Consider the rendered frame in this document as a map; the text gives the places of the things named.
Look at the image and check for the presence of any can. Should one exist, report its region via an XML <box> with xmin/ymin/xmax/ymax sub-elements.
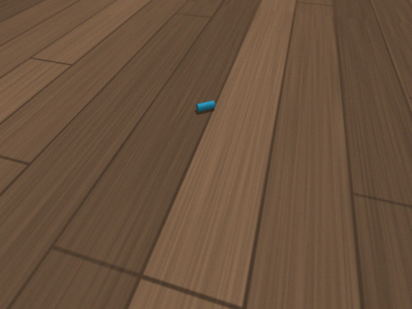
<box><xmin>196</xmin><ymin>100</ymin><xmax>216</xmax><ymax>112</ymax></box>

